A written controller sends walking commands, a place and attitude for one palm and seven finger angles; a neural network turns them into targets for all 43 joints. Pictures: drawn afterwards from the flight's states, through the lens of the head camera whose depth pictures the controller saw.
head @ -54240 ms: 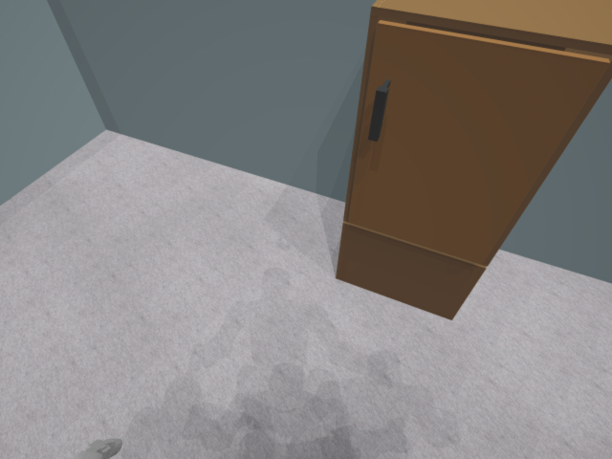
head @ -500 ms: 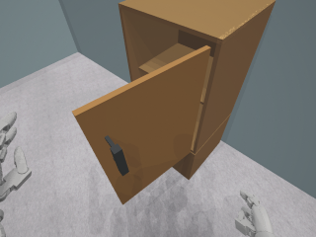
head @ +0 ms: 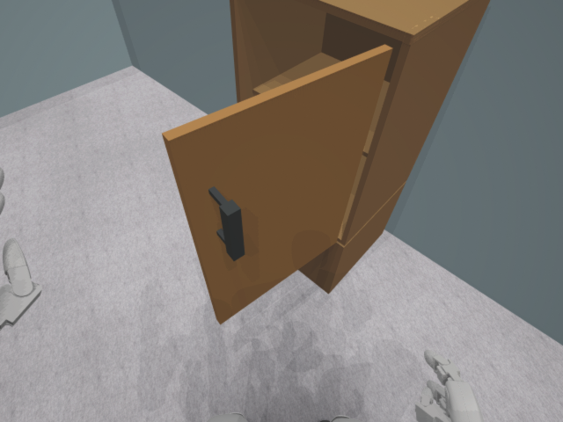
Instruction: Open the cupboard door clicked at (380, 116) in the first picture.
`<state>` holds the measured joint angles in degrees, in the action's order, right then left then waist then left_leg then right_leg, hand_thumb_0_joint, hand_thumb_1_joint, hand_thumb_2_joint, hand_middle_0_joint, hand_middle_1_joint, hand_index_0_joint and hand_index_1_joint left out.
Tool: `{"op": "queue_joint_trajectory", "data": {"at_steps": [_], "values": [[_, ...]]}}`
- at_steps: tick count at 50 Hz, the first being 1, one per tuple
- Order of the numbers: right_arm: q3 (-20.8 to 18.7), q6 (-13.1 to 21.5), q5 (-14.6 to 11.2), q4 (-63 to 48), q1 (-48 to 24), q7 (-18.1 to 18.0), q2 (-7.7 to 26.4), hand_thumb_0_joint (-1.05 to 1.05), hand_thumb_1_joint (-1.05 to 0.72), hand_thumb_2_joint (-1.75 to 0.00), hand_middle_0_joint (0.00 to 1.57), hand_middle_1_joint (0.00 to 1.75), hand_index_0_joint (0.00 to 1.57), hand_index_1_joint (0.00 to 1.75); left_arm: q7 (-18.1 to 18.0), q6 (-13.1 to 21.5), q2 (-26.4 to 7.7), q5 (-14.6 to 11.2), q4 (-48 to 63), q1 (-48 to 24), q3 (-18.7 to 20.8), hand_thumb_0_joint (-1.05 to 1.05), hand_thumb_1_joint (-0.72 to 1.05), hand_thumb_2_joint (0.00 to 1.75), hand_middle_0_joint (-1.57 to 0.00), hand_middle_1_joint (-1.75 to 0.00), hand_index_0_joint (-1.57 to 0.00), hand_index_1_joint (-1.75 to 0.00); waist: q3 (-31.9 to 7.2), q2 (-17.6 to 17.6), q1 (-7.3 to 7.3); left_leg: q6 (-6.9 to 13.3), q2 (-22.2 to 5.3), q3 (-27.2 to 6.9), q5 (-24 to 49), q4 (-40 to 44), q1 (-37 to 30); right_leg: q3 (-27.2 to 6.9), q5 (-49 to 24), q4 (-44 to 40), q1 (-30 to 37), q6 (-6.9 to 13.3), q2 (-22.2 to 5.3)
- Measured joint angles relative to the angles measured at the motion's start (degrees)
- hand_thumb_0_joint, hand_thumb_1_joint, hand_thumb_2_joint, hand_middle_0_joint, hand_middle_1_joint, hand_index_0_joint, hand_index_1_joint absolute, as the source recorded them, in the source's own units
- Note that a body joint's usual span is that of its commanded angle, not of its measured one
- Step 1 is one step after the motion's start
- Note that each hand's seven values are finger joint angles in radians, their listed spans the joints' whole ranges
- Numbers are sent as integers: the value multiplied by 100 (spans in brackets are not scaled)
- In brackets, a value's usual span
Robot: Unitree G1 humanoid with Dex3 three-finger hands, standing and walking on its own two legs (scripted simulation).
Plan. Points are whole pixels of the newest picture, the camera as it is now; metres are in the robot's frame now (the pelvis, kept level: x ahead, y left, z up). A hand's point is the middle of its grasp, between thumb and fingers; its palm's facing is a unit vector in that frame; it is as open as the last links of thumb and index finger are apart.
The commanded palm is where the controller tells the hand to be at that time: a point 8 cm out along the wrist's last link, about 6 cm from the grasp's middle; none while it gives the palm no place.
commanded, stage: step back with the hand held close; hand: left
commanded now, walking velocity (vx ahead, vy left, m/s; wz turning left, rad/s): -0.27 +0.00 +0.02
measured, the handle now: (225, 224) +0.39 +0.12 +0.04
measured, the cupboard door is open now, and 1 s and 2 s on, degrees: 81 81 81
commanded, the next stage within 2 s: stop stepping back and stand still in 0.58 s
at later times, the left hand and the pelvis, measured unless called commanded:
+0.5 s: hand out of the picture +0.14 +0.25 +0.17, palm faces +0.32 -0.79 -0.52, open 7.4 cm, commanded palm +0.08 +0.29 +0.19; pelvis -0.07 +0.00 +0.01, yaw -1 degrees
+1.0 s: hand out of the picture -0.01 +0.25 +0.19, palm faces +0.40 -0.81 -0.42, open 7.4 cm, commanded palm -0.05 +0.29 +0.19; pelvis -0.21 +0.00 +0.01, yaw -3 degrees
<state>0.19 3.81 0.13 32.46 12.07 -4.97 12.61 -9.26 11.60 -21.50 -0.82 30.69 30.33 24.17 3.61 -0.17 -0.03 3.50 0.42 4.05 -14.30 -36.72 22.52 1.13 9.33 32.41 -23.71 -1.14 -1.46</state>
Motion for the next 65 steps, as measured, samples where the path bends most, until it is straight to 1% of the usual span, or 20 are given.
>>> {"op": "queue_joint_trajectory", "data": {"at_steps": [5, 9, 13, 17, 21, 23, 25, 30, 35, 37, 40, 42, 43, 45, 47, 51, 54, 58, 62, 65], "values": [[-42, 136, 46, 82, 203, -23, -129, 1, -91, -90, 20, 30, 21, 30, 6, 91, -183, 79, -66, -39, 141, 2, 88, 90, -21, -30, -21, -30, -101, 84, 106, 30, -18, -245, 216, 186, 48, -163, 820, 1039, 238, 10, 359], [26, 283, 114, 221, 162, 79, -230, 1, -91, -90, 20, 30, 21, 30, -28, 154, -200, -45, -27, 138, 314, 2, 88, 90, -21, -30, -21, -30, -341, -24, -25, -42, -40, -152, 461, 524, 195, -165, 961, 309, 1022, 99, 407], [51, 279, 110, 329, -398, 153, -164, 1, -90, -89, 20, 30, 21, 30, 48, 126, -75, -119, -85, -94, 117, 2, 89, 90, -21, -30, -21, -30, -36, 81, -167, -119, -220, -4, 810, 832, 283, -309, 873, -422, 1112, 215, 535], [26, 108, 0, 186, -659, 167, -129, 1, -90, -89, 20, 30, 21, 30, 196, 8, -282, -190, 32, 7, -110, 2, 89, 90, -21, -30, -21, -30, 37, 156, -10, -182, -312, -79, 929, 828, 352, -274, 748, -462, 1058, 260, 648], [-36, -35, -45, 77, -535, 102, -80, 1, -91, -89, 20, 30, 21, 30, 283, 34, -547, -191, 188, 419, -34, 2, 88, 90, -21, -30, -21, -30, -242, 62, 77, -315, -80, -396, -179, -116, 332, -299, 661, -500, 994, 278, 648], [-43, -91, -25, 61, -451, 31, -28, 1, -91, -90, 20, 30, 21, 30, 260, 36, -628, -165, 204, 484, 79, 2, 88, 90, -22, -30, -22, -30, -348, -4, 72, -342, -25, -441, -93, 109, 56, -313, 584, -549, 941, 245, 636], [-76, -113, -28, 96, -448, -44, 4, 1, -91, -90, 20, 30, 21, 30, 225, 21, -673, -161, 129, 298, 144, 2, 88, 90, -22, -30, -22, -30, -270, -120, 68, -115, 76, -439, 309, 572, -132, -296, 511, -514, 861, 166, 545], [-102, 117, 69, 106, -425, 51, -44, 1, -91, -90, 20, 30, 20, 30, 172, -70, -565, -230, 35, 86, 105, 2, 88, 90, -21, -30, -21, -30, -86, -152, -51, 56, 69, -390, 863, 1318, -235, -414, 1647, 1273, 335, 97, 622], [28, 388, 99, 240, -350, 124, -238, 1, -91, -90, 20, 30, 21, 30, 111, -198, -488, -268, 366, 266, -31, 2, 89, 90, -21, -30, -21, -30, -153, -146, -116, 26, -84, -363, 1421, 1874, -203, -311, 1832, 2090, 398, 39, 539], [93, 403, 116, 285, -325, 111, -326, 1, -91, -90, 20, 30, 21, 30, 81, -258, -503, -282, 396, 252, -40, 2, 89, 90, -21, -30, -21, -30, -212, -145, -96, -11, -122, -394, 1647, 2101, -165, -224, 1931, 1864, 655, 84, 494], [167, 397, 147, 264, -233, 108, -442, 1, -90, -90, 20, 30, 21, 30, 36, -358, -559, -311, 391, 245, 7, 2, 88, 90, -21, -30, -21, -30, -328, -154, -6, -165, -100, -467, 1731, 2389, -52, 22, 2159, 709, 1323, 228, 492], [221, 380, 155, 174, -192, 130, -487, 1, -90, -89, 20, 30, 21, 30, 24, -378, -674, -346, 484, 360, 146, 2, 89, 90, -21, -30, -21, -30, -395, -314, 30, -334, 46, -357, 1361, 2151, 260, 129, 1930, -596, 1842, 396, 397], [266, 359, 169, 112, -226, 151, -484, 1, -90, -89, 20, 30, 21, 30, 11, -342, -766, -368, 600, 491, 297, 2, 89, 90, -21, -30, -21, -30, -415, -507, -61, -412, 166, -222, 954, 1622, 588, -7, 1650, -1120, 1927, 535, 219], [259, 290, 212, 327, -300, 179, -302, 1, -90, -89, 20, 30, 21, 30, 64, -263, -572, -377, 610, 550, 191, 2, 89, 90, -21, -30, -21, -30, -355, -189, -177, -483, 7, -449, 301, 191, 901, -69, 1129, -933, 1783, 444, 390], [199, 226, 110, 556, -71, 166, -244, 1, -90, -89, 20, 30, 21, 30, 117, -210, -470, -348, 467, 511, 32, 2, 88, 90, -21, -30, -21, -30, -492, -129, -183, -475, 1, -495, 84, -652, 773, -64, 1110, -849, 1865, 308, 394], [112, 227, 7, 679, 464, 4, -38, 1, -90, -89, 20, 30, 21, 30, 88, -185, -237, -214, -60, 121, -59, 1, 88, 90, -21, -30, -21, -30, -787, -120, -59, -262, -155, -286, -151, 202, -289, 68, 1385, -447, 1819, 176, 264], [29, 250, -10, 745, 424, -90, 27, 1, -91, -89, 20, 30, 21, 30, 31, -235, -111, -197, -467, -263, 19, 1, 88, 90, -21, -30, -21, -30, -628, -230, 64, -188, 28, -209, -117, 243, -334, 47, 1481, 295, 1498, 118, 55], [38, 471, 60, 655, 288, -12, -116, 2, -91, -90, 20, 30, 21, 30, 29, -284, -179, -181, -489, -199, 117, 2, 89, 90, -21, -30, -21, -30, -391, -269, 237, -194, 2, -120, 238, 567, -471, -2, 1924, 1279, 881, 119, 146], [114, 497, 83, 410, 356, 67, -228, 1, -91, -90, 20, 30, 21, 30, 66, -199, -336, -136, -156, 252, 49, 2, 89, 90, -21, -30, -21, -30, -349, -186, 297, -271, -94, -118, 336, 759, -500, 373, 1779, 373, 1020, 217, 188], [67, 332, 85, 397, 327, 79, -206, 1, -91, -90, 20, 30, 21, 30, 134, -87, -420, -93, -81, 370, 4, 2, 89, 90, -21, -30, -21, -30, -339, -81, 205, -311, -71, -265, -596, -638, 107, 440, 865, 12, 997, 549, 234]]}}
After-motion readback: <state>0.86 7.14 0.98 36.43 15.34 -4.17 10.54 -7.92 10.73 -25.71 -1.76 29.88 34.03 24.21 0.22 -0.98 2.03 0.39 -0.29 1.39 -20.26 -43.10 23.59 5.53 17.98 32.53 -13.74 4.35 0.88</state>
